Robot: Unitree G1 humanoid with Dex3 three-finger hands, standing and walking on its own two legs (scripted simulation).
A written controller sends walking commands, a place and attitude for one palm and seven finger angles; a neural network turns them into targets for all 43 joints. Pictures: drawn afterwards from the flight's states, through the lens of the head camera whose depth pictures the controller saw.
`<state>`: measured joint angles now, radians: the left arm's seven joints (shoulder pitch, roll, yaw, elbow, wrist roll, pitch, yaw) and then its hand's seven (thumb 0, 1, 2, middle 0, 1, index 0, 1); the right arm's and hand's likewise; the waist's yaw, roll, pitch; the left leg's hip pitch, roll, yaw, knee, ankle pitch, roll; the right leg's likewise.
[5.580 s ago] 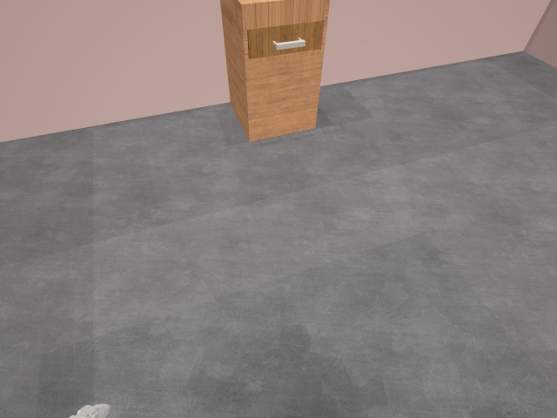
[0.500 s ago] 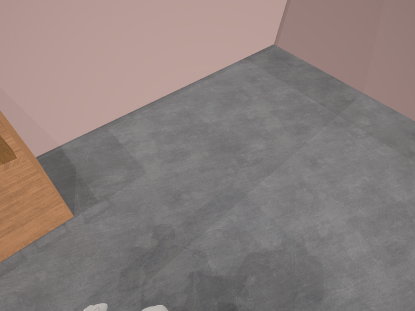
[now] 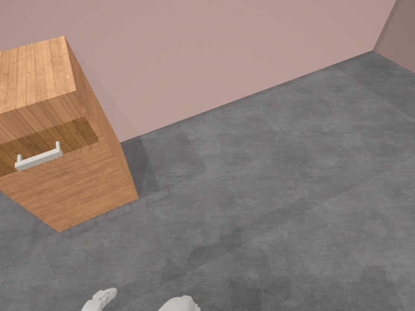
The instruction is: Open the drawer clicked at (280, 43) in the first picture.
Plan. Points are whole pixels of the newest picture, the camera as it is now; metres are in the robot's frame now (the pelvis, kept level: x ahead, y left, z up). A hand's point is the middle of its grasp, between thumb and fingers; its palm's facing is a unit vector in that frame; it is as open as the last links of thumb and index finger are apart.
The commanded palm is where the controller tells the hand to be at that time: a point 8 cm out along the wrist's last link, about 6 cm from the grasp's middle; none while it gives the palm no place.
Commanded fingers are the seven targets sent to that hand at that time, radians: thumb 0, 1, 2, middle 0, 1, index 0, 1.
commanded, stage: turn to face it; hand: left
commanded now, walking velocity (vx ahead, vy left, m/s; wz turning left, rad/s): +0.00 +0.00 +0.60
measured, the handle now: (39, 154) +0.63 +0.66 -0.20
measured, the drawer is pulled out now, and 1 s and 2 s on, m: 0.00 0.00 0.00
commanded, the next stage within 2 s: take the last steps up to it in 0.66 s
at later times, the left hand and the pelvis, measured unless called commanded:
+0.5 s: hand out of the picture -0.05 +0.26 -0.18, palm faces +0.32 -0.91 -0.27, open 7.4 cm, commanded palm none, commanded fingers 0.00 0.90 0.90 -0.20 -0.30 -0.20 -0.30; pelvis -0.01 +0.04 +0.00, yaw +16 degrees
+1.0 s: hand out of the picture -0.01 +0.20 -0.14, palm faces +0.44 -0.86 -0.25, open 7.3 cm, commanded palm none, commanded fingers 0.00 0.90 0.90 -0.20 -0.30 -0.20 -0.30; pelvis +0.03 +0.01 +0.01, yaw +25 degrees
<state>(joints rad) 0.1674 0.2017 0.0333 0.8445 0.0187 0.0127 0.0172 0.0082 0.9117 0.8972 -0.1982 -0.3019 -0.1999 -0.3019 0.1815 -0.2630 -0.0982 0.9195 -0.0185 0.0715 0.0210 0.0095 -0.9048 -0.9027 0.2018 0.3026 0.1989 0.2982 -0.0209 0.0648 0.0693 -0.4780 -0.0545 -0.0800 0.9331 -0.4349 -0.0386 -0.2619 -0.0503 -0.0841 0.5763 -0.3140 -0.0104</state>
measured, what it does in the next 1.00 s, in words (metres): steps on the spot, turning left: left foot, then right foot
